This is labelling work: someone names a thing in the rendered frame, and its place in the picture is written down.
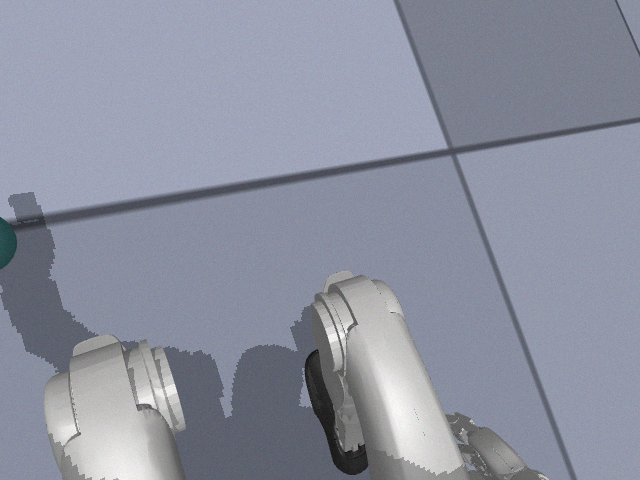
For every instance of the right robot foot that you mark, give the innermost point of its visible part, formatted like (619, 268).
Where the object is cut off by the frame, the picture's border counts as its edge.
(350, 462)

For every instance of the ball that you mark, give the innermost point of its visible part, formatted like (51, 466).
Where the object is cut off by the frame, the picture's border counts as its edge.
(8, 243)

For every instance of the right robot hand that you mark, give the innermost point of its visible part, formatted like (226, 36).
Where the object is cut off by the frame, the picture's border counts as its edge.
(492, 457)

